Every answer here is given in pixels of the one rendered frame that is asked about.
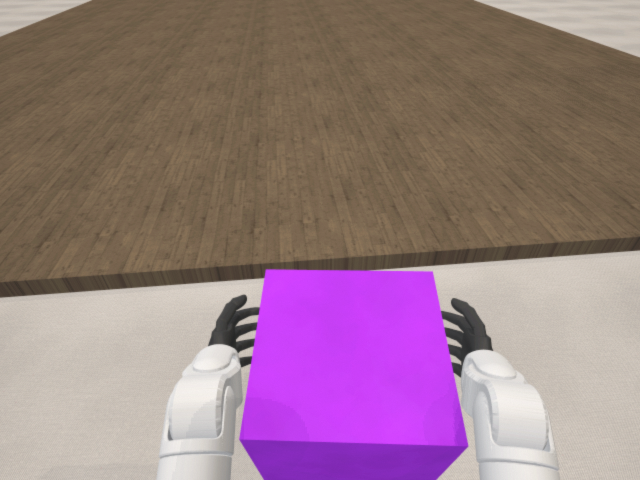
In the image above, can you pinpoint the robot left forearm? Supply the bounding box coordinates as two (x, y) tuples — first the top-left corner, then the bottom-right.
(156, 344), (243, 480)

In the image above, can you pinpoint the robot right forearm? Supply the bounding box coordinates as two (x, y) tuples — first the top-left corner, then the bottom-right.
(461, 350), (560, 480)

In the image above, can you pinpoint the left robot hand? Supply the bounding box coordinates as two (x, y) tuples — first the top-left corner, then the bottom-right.
(208, 295), (260, 367)

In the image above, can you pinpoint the carton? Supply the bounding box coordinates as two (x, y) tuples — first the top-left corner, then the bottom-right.
(239, 269), (468, 480)

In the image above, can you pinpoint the right robot hand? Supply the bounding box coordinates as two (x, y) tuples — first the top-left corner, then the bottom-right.
(441, 298), (493, 377)

